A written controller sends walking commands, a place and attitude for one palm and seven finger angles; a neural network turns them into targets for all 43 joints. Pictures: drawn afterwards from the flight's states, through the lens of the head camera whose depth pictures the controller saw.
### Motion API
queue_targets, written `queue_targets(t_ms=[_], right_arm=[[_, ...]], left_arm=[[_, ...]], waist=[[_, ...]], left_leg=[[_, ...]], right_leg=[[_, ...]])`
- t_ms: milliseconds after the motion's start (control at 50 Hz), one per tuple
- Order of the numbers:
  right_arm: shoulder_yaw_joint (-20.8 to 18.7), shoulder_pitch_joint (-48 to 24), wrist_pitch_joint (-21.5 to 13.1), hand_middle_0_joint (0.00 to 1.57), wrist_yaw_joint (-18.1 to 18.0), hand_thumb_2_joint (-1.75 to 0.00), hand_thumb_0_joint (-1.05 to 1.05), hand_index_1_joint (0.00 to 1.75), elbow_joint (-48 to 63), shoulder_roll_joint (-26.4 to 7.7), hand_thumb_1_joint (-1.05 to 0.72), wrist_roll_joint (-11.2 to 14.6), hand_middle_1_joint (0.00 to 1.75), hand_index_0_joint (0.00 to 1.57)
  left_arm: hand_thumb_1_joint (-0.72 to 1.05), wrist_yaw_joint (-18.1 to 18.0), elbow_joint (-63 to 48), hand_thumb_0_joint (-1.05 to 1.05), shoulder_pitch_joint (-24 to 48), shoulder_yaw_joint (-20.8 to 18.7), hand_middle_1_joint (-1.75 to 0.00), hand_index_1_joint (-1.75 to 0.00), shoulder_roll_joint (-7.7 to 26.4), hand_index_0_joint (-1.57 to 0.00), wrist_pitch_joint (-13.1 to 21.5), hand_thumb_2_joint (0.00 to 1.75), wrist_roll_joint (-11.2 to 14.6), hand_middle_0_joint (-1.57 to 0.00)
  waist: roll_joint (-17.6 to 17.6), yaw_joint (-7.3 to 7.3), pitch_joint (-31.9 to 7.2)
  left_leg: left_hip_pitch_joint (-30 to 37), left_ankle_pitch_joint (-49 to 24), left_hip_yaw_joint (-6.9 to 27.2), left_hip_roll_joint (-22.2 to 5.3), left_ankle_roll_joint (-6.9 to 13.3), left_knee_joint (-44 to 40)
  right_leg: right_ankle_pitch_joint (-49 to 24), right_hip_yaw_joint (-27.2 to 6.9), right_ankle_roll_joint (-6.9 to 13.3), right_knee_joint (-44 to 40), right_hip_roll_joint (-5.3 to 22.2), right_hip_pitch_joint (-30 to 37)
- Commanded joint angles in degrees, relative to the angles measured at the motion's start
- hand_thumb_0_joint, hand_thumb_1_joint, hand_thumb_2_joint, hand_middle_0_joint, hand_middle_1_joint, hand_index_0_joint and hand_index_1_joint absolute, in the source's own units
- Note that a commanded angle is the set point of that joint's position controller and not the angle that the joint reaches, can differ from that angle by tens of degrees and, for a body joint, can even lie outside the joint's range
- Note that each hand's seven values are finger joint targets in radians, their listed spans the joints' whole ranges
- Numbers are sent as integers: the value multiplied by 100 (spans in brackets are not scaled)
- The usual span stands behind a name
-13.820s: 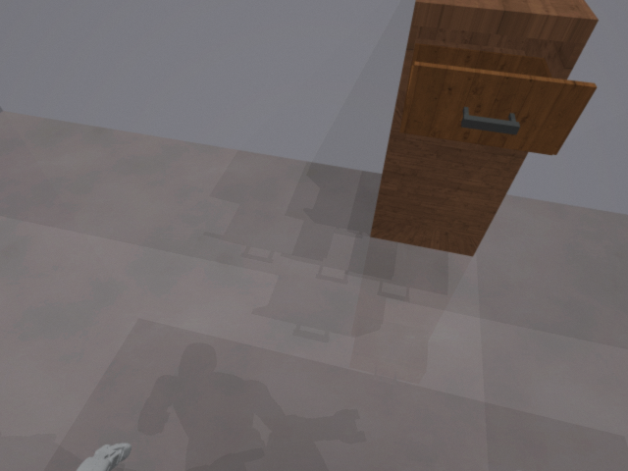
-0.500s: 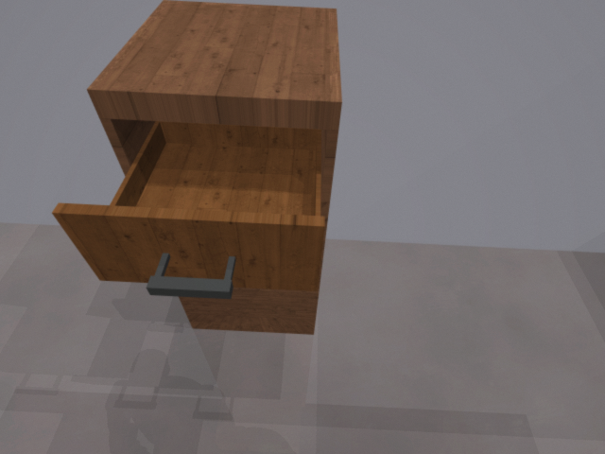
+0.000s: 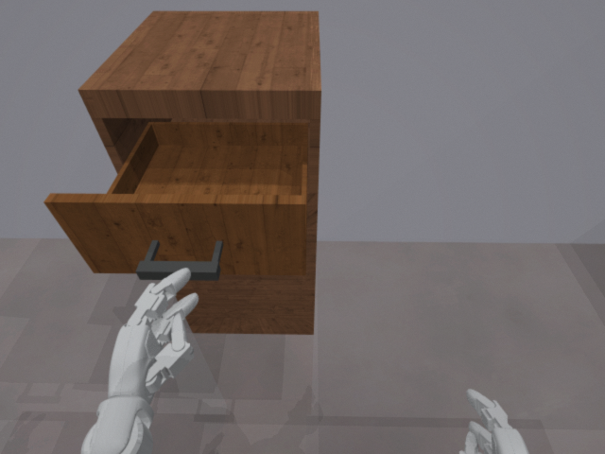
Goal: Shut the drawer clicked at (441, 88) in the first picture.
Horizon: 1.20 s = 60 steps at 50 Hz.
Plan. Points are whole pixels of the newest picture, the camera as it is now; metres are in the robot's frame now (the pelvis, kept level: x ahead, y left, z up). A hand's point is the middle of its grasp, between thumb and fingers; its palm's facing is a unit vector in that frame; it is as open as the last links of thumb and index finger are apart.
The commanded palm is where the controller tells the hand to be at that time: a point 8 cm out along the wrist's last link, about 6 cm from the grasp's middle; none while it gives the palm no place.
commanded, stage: raise the hand and make a fist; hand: left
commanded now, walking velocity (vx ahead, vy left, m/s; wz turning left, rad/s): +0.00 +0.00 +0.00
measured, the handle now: (182, 259) +0.41 +0.20 +0.02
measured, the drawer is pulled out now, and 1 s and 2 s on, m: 0.23 0.23 0.23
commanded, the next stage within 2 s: bring the fist close to the handle in 1.62 s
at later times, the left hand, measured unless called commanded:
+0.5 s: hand (198, 368) +0.23 +0.14 +0.02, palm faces -0.13 -0.99 -0.04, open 4.1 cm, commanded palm +0.18 +0.22 +0.04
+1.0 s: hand (147, 354) +0.21 +0.17 +0.11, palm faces +0.02 -1.00 -0.04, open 3.1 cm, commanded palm +0.18 +0.22 +0.10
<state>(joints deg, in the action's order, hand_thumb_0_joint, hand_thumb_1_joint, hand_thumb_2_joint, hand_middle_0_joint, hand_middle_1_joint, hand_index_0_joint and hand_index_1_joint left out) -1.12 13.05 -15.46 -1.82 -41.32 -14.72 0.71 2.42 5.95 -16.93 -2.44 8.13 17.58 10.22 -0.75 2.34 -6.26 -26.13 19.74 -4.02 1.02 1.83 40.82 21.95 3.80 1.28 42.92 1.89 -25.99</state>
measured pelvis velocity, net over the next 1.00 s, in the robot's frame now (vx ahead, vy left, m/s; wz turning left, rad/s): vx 0.01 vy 0.01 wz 0.02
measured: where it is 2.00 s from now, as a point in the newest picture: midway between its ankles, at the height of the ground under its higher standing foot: outside the picture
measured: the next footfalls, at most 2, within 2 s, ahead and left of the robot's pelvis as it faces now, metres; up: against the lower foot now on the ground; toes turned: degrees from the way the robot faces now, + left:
none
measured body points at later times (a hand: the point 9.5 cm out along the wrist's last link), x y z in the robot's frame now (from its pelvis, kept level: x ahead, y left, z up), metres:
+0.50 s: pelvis -0.02 -0.04 -0.03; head +0.03 -0.06 +0.42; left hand +0.23 +0.19 +0.03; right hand +0.15 -0.26 -0.13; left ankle +0.01 +0.10 -0.71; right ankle +0.00 -0.10 -0.71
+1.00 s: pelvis +0.01 +0.01 -0.01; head +0.01 +0.00 +0.44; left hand +0.20 +0.22 +0.11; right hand +0.22 -0.20 -0.06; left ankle +0.01 +0.10 -0.71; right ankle +0.00 -0.10 -0.71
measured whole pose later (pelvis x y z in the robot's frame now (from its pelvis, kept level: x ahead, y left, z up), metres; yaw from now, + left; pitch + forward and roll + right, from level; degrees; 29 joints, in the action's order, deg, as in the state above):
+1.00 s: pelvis +0.01 +0.01 -0.01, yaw +1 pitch +5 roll -1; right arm 2.3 11.3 -15.5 -2.0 -30.8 -12.8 1.9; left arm 9.7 -16.2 -24.6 -4.3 10.8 15.0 13.2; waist -2.2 -1.7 -4.9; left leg -28.4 23.5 -1.5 0.3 2.2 47.2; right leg 23.9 5.7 0.9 44.9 1.0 -25.6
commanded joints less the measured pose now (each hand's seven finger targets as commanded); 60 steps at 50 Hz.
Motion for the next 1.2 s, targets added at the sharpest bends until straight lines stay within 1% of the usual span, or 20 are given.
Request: queue_targets(t_ms=[0, 60, 100, 180, 240, 280, 360, 380, 420, 460, 520, 580, 660, 700, 760, 820, 900, 980, 1060, 1180], right_arm=[[-357, -698, -132, 20, 247, -90, 0, 30, 1595, -792, -90, 4, 30, 20], [-310, -799, 206, 20, 209, -90, 0, 30, 2058, -695, -90, 59, 30, 20], [-280, -744, 276, 20, 151, -90, 0, 30, 2329, -546, -90, 70, 30, 20], [-226, -308, 151, 20, -34, -90, 0, 30, 2101, -415, -90, 24, 30, 20], [-93, -290, -114, 20, -134, -90, 0, 30, 1791, -498, -90, 80, 30, 20], [-10, -317, -190, 20, -197, -90, 0, 30, 1616, -616, -90, 166, 30, 20], [21, -397, -64, 20, -339, -90, 0, 30, 1677, -800, -90, 316, 30, 20], [38, -461, -15, 20, -356, -90, 0, 30, 1786, -783, -90, 327, 30, 20], [49, -612, 51, 20, -366, -90, 0, 30, 1913, -679, -90, 283, 30, 20], [35, -607, 73, 20, -319, -90, 0, 30, 1895, -532, -90, 206, 30, 20], [-50, -409, -43, 20, -199, -90, 0, 30, 1819, -373, -90, 182, 30, 20], [-135, -289, -110, 20, -86, -90, 0, 30, 1729, -440, -90, 143, 30, 20], [-173, -303, -248, 20, -68, -90, 0, 30, 1748, -569, -90, 197, 30, 20], [-198, -232, -358, 20, -109, -90, 0, 30, 1802, -614, -90, 232, 30, 20], [-155, -240, -438, 20, -175, -90, 0, 30, 1728, -644, -90, 168, 30, 20], [-79, -190, -456, 20, -143, -90, 0, 30, 1773, -515, -90, 136, 30, 20], [13, -251, -345, 20, -68, -90, 0, 30, 1806, -534, -90, 135, 30, 20], [84, -360, -160, 20, -72, -90, 0, 30, 1932, -576, -90, 207, 30, 20], [174, -550, 1, 20, -148, -90, 0, 30, 2053, -554, -90, 207, 30, 20], [276, -569, -69, 20, -92, -90, 0, 30, 1980, -381, -90, 166, 30, 20]], left_arm=[[90, 1301, 281, 0, -2095, -826, -62, -62, 645, -50, 1159, 90, 374, -50], [90, 1162, -697, 0, -1235, -1167, -69, -69, 1255, -56, 926, 90, 133, -56], [90, 847, -1617, 0, -401, -976, -73, -73, 1087, -60, 917, 90, 177, -60], [90, 443, -3249, 0, 855, -917, -82, -82, 1148, -68, 1663, 90, 334, -68], [90, 894, -2874, 0, 868, -333, -88, -88, 954, -74, 1988, 90, 427, -74], [90, 1403, -1975, 0, 985, -106, -93, -93, 980, -78, 1726, 90, 521, -78], [90, 2024, -520, 0, 571, -874, -101, -101, 1731, -86, 290, 90, 660, -86], [90, 2057, -649, 0, 542, -1082, -104, -104, 1791, -88, -64, 90, 745, -88], [90, 1852, -990, 0, 492, -1646, -108, -108, 1965, -92, -552, 90, 937, -92], [90, 1427, -1351, 0, 151, -2203, -112, -112, 1949, -96, -580, 90, 1143, -96], [90, 967, -2128, 0, -351, -2061, -119, -119, 1474, -102, -26, 90, 1094, -102], [90, 1035, -2185, 0, -723, -1566, -125, -125, 1275, -108, 423, 90, 729, -108], [90, 1473, -2177, 0, -1129, -715, -134, -134, 756, -116, 424, 90, 626, -116], [90, 1563, -2558, 0, -1062, -685, -138, -138, 831, -120, 343, 90, 749, -120], [90, 1256, -3229, 0, -624, -985, -145, -145, 1263, -126, 371, 90, 678, -126], [90, 807, -3767, 0, -478, -844, -151, -151, 1046, -132, 520, 90, 512, -132], [90, 646, -3522, 0, -408, -358, -160, -160, 676, -140, 255, 90, 370, -140], [90, 847, -3063, 0, -576, 51, -160, -160, 516, -140, -579, 90, 230, -140], [90, 737, -3451, 0, -126, -442, -160, -160, 1071, -140, -1163, 90, 165, -140], [90, 345, -4133, 0, 206, -659, -160, -160, 900, -140, -1013, 90, 332, -140]], waist=[[621, -683, 2], [-338, -803, -341], [-416, -593, -675], [-472, -79, -1376], [-339, 285, -882], [52, 456, -268], [574, 63, -188], [594, -113, -559], [534, -413, -1057], [508, -671, -1429], [418, -642, -1397], [511, -490, -1051], [384, -193, -447], [244, -198, -641], [-35, -215, -737], [-461, -267, -957], [-406, -202, -590], [-30, -243, -131], [21, -395, -188], [-187, -429, -433]], left_leg=[[-832, -562, 189, 102, -290, 373], [-1171, -167, 37, 157, -181, 550], [-1102, 36, 96, 95, -101, 681], [-879, -164, 338, -63, 18, 1227], [-1104, 28, 431, -139, 29, 1471], [-1501, 397, 486, -167, 37, 1563], [-1863, 590, 487, -104, 39, 1289], [-1778, 443, 497, -58, 30, 1163], [-1520, 62, 548, -25, -25, 960], [-1218, -448, 570, -40, -91, 795], [-803, -1006, 471, -59, -120, 529], [-628, -1302, 432, -66, -70, 418], [-242, -1234, 396, -78, 24, 358], [-25, -1116, 410, -72, 25, 252], [262, -1118, 502, -113, 31, 88], [670, -1369, 626, -181, -18, -68], [721, -1302, 748, -265, -81, -204], [517, -859, 784, -279, -67, -486], [637, -763, 781, -277, -79, -722], [1092, -1398, 743, -315, -189, -794]], right_leg=[[-717, -51, 168, 100, -96, -422], [-281, -303, 155, 320, -86, -505], [114, -502, 114, 253, -101, -631], [134, -895, 24, 156, -124, -761], [409, -1048, -40, -49, -81, -1087], [888, -1269, -146, -365, -16, -1180], [1418, -1659, -327, -872, 217, -475], [1127, -1675, -350, -873, 320, -42], [338, -1615, -398, -817, 445, 553], [-701, -1368, -415, -592, 377, 991], [-2316, -1028, -426, -316, 259, 1115], [-3146, -842, -496, -154, 165, 895], [-2407, -532, -430, -359, 14, 154], [-1866, -404, -293, -459, -45, 122], [-1343, -159, -117, -391, -182, 52], [-1265, 65, -19, -218, -226, -26], [-1114, 142, -13, -266, -263, -143], [-900, 126, -14, -529, -257, 20], [-821, 112, 8, -688, -243, 373], [-1215, 177, 22, -752, -267, 561]])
